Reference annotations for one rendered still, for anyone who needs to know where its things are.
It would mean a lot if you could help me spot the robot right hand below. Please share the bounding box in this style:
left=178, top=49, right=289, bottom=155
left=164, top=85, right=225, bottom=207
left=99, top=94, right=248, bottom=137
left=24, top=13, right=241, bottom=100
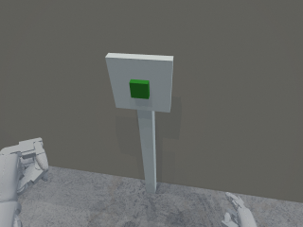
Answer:
left=222, top=192, right=258, bottom=227

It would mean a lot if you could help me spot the robot left forearm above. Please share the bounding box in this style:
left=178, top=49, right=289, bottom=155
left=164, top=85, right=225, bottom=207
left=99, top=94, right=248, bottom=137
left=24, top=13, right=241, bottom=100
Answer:
left=0, top=201, right=23, bottom=227

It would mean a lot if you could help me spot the panel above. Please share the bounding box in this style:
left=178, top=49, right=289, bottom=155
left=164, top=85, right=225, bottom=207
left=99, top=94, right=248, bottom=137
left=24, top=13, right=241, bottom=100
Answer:
left=105, top=53, right=173, bottom=194

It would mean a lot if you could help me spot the button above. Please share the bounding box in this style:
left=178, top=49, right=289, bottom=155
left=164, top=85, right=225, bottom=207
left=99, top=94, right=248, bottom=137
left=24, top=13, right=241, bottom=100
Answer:
left=129, top=79, right=150, bottom=99

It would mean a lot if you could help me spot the robot left hand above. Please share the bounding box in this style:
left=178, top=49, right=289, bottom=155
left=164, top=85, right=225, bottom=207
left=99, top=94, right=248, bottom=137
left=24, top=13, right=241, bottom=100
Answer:
left=0, top=137, right=49, bottom=202

